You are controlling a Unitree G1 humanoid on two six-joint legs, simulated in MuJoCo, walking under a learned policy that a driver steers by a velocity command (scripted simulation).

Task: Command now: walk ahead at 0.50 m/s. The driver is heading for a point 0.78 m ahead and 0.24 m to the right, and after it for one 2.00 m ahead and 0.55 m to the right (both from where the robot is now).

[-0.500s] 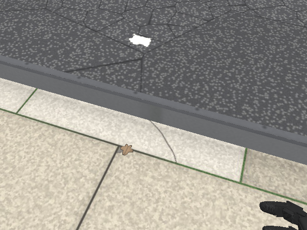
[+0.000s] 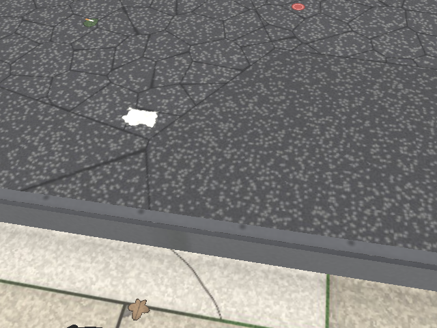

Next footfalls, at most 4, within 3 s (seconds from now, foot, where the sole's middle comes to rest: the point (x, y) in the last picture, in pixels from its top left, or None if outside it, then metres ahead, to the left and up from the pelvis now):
0.48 left None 0.40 0.11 -0.76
1.00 right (262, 298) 0.55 -0.12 -0.76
1.44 left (258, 182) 0.88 -0.14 -0.62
1.88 right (323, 193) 0.82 -0.35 -0.62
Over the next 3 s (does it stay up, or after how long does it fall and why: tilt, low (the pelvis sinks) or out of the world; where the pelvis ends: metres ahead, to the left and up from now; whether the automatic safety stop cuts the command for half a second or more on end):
stays up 0.83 -0.19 0.15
